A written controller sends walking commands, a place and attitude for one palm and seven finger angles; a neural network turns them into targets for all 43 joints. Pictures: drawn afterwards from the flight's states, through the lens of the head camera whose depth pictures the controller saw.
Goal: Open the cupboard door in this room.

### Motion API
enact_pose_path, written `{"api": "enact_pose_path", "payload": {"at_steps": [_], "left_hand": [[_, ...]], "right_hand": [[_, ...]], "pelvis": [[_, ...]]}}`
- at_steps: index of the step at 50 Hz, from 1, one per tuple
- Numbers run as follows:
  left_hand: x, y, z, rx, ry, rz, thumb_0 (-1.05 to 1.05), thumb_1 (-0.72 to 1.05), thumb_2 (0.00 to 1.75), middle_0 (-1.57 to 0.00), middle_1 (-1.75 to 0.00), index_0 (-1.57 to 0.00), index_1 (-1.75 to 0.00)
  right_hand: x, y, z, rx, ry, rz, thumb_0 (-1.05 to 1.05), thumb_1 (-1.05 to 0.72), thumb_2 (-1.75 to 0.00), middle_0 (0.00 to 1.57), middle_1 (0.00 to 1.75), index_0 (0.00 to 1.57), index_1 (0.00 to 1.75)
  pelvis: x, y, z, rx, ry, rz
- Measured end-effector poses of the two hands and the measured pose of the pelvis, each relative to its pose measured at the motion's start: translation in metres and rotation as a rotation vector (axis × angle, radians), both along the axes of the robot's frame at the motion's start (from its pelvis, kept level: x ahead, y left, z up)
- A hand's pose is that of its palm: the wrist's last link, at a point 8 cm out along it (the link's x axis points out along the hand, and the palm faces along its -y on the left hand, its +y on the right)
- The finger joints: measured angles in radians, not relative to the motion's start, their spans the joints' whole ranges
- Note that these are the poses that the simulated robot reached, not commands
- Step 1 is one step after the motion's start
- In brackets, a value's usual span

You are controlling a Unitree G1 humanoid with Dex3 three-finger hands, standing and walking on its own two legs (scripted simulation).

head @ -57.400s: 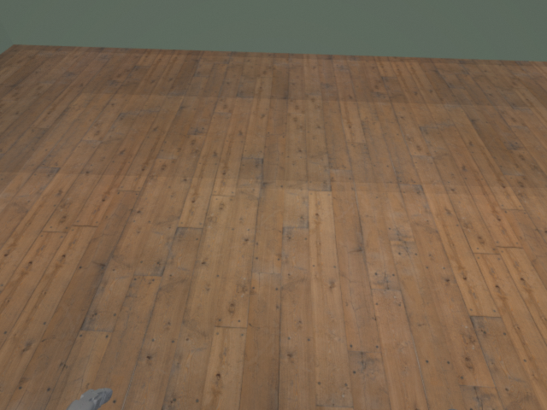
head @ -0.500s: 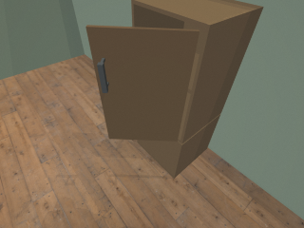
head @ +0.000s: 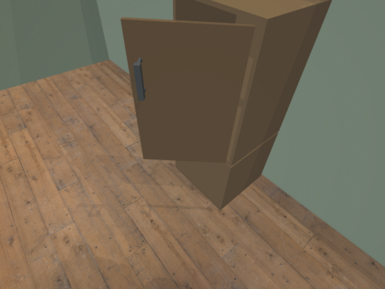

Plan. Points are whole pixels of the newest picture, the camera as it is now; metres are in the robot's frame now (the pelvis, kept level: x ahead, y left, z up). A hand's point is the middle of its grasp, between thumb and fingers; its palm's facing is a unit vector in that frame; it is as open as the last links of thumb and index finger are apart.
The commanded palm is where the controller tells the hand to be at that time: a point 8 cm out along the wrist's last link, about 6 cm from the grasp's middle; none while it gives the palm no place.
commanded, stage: come to a stop and stand still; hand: left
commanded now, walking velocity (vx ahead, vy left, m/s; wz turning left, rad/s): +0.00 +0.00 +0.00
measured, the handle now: (140, 79) +0.70 +0.21 +0.09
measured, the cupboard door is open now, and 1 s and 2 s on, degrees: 47 47 47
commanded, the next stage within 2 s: look again from close up in 1.06 s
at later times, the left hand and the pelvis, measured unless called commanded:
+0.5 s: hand out of the picture -0.10 +0.18 -0.18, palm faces +0.11 -0.98 -0.16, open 7.4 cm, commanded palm none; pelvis -0.06 +0.02 +0.00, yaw +0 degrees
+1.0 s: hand out of the picture +0.07 +0.16 -0.17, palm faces -0.01 -0.98 -0.19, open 7.3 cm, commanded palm none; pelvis -0.02 -0.01 +0.00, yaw -1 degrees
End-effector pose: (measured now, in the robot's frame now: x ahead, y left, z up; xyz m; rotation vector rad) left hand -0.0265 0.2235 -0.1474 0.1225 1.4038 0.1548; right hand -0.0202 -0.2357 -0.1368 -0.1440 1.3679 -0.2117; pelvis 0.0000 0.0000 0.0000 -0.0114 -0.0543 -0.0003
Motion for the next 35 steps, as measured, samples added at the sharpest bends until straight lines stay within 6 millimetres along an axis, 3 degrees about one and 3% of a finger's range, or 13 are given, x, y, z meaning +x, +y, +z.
{"api": "enact_pose_path", "payload": {"at_steps": [7,12,14,17,22,27,35], "left_hand": [[-0.022,0.001,-0.001,0.003,-0.036,0.049,0.01,0.9,0.9,-0.2,-0.3,-0.2,-0.3],[-0.076,-0.008,-0.003,0.038,-0.004,0.105,0.0,0.9,0.9,-0.19,-0.3,-0.2,-0.3],[-0.097,-0.013,-0.001,0.023,0.056,0.117,0.0,0.9,0.9,-0.19,-0.3,-0.2,-0.3],[-0.107,-0.015,0.005,0.009,0.087,0.104,0.01,0.9,0.9,-0.19,-0.3,-0.2,-0.3],[-0.095,-0.003,0.006,-0.007,0.031,0.08,0.01,0.9,0.9,-0.2,-0.3,-0.2,-0.3],[-0.077,0.016,0.002,-0.018,0.012,0.057,0.01,0.9,0.9,-0.2,-0.3,-0.2,-0.3],[-0.014,0.024,0.014,-0.006,-0.045,-0.032,0.01,0.91,0.9,-0.19,-0.3,-0.19,-0.3]], "right_hand": [[-0.007,0.002,-0.009,0.004,-0.016,0.019,0.01,-0.91,-0.9,0.2,0.3,0.2,0.3],[0.022,0.0,-0.018,0.021,-0.105,0.059,0.01,-0.91,-0.9,0.2,0.3,0.2,0.3],[0.029,0.004,-0.012,0.034,-0.144,0.058,0.01,-0.91,-0.9,0.19,0.3,0.2,0.29],[0.027,0.01,0.004,0.046,-0.191,0.049,0.01,-0.92,-0.9,0.19,0.3,0.2,0.29],[0.001,0.019,0.011,0.027,-0.165,0.041,0.0,-0.92,-0.9,0.2,0.3,0.2,0.3],[-0.043,0.034,0.007,0.008,-0.052,0.023,0.0,-0.92,-0.9,0.19,0.3,0.2,0.3],[-0.103,0.051,0.012,0.04,0.117,-0.064,0.01,-0.91,-0.9,0.2,0.3,0.2,0.3]], "pelvis": [[-0.025,0.003,-0.004,-0.02,-0.011,0.007],[-0.042,-0.002,-0.012,0.005,0.004,0.008],[-0.048,-0.001,-0.008,-0.007,0.008,0.021],[-0.051,0.0,0.002,0.006,0.027,0.012],[-0.058,0.011,0.007,0.017,0.048,-0.003],[-0.063,0.023,0.004,0.018,0.053,-0.007],[-0.05,0.02,0.012,0.022,0.063,-0.026]]}}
